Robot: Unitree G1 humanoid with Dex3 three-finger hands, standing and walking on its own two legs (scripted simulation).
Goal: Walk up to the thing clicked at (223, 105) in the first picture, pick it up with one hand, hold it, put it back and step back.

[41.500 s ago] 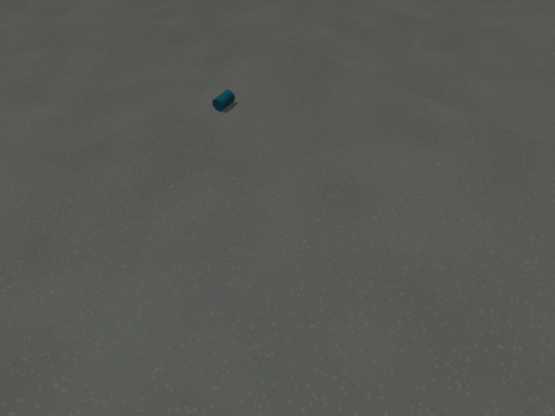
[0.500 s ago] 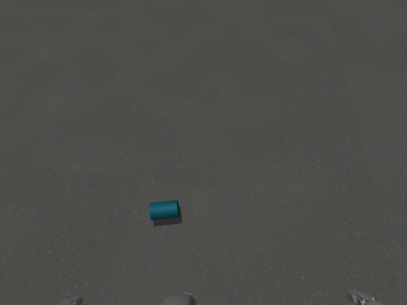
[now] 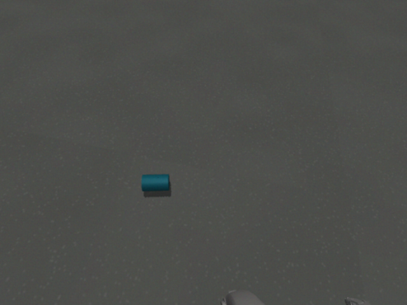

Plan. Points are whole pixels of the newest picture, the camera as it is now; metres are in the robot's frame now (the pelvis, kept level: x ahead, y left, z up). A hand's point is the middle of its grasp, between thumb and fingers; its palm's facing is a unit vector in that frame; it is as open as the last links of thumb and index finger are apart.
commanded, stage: step back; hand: left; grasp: from above
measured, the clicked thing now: (155, 182) +0.77 +0.24 -0.73
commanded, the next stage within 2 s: none
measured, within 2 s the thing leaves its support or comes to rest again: neither
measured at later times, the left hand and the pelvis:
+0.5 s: hand out of the picture -0.04 +0.20 -0.13, palm faces +0.02 -0.90 -0.44, open 7.4 cm; pelvis -0.17 -0.07 -0.01, yaw +2 degrees
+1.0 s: hand out of the picture -0.30 +0.17 -0.15, palm faces +0.02 -0.90 -0.43, open 7.4 cm; pelvis -0.33 -0.11 -0.01, yaw -1 degrees
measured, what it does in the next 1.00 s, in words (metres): walks backwards: right foot, then left foot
